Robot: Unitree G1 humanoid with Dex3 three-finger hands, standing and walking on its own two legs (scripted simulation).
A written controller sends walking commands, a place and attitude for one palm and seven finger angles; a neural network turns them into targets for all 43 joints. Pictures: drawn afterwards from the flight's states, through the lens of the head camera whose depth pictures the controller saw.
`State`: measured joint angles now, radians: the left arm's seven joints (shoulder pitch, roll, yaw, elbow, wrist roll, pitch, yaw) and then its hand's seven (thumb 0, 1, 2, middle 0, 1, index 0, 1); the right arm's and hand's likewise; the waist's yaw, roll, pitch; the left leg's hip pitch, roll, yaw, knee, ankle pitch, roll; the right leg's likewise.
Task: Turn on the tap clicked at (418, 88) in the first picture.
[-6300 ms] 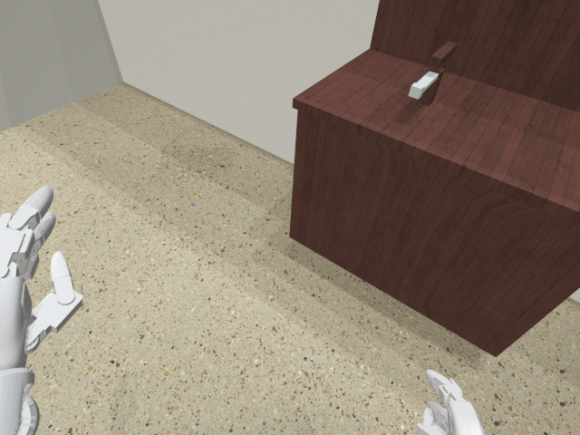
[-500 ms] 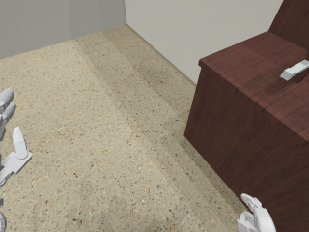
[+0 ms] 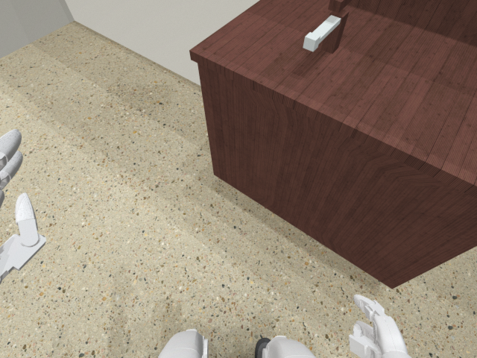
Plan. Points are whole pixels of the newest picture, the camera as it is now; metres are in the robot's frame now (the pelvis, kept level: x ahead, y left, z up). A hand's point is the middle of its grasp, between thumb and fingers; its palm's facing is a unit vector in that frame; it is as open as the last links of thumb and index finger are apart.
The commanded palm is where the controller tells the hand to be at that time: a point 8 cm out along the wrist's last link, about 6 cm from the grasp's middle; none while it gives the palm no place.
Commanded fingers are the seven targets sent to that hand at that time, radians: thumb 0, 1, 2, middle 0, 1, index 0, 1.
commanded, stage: turn to face it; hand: left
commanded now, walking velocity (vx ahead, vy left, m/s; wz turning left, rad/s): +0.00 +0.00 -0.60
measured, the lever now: (311, 41) +0.76 -0.14 +0.07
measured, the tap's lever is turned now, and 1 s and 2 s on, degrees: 0 0 0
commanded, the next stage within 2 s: take the last steps up to it in 1.52 s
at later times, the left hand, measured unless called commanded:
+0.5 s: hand (151, 238) +0.23 +0.11 +0.17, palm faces +0.08 -0.87 -0.49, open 7.4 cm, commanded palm +0.18 +0.18 +0.19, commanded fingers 0.00 0.90 0.90 -0.20 -0.30 -0.20 -0.30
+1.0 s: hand (229, 274) +0.20 +0.02 +0.18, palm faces -0.15 -0.88 -0.46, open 7.4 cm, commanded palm +0.17 +0.08 +0.19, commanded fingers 0.00 0.90 0.90 -0.20 -0.30 -0.20 -0.30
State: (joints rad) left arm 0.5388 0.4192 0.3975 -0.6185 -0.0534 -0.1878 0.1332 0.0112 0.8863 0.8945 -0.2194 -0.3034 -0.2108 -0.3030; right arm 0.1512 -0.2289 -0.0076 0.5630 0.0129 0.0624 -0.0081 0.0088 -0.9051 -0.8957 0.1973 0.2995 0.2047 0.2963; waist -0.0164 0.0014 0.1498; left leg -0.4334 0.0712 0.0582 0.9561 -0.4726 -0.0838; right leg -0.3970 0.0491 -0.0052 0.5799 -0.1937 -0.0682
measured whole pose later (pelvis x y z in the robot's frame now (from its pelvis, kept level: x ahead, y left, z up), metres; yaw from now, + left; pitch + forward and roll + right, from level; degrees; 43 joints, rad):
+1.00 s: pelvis -0.12 -0.04 +0.00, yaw -37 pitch -1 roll -1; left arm 0.45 0.38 0.36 -0.52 -0.03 -0.18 0.14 0.01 0.89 0.90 -0.21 -0.30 -0.20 -0.30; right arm 0.21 -0.17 0.02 0.50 0.02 -0.03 0.01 0.01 -0.90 -0.90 0.20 0.30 0.20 0.30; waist 0.05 0.04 0.09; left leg -0.26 0.20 0.18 0.61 -0.30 -0.08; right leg -0.35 -0.01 -0.08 0.70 -0.38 0.05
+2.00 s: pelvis -0.21 -0.02 +0.01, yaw -51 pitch +0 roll +0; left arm 0.53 0.38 0.36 -0.52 -0.01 -0.24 0.16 0.01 0.89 0.89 -0.22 -0.30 -0.21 -0.30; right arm 0.28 -0.27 -0.04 0.63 0.00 -0.03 -0.06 0.01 -0.90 -0.90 0.20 0.30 0.20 0.30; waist -0.02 -0.01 0.03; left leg -0.27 0.04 0.11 0.55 -0.36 0.02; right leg -0.30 -0.04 -0.09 0.53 -0.24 -0.02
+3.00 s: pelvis -0.03 -0.12 +0.00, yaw -50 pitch +0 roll +2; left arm 0.45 0.35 0.37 -0.43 -0.03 -0.26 0.13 0.01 0.89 0.89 -0.22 -0.30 -0.21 -0.30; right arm 0.19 -0.22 -0.01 0.69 0.01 -0.06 -0.03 0.01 -0.90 -0.90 0.20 0.30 0.21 0.30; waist 0.00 0.05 0.07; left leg -0.52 0.03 0.04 1.21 -0.36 -0.02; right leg -0.29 -0.08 -0.18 0.62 -0.33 -0.04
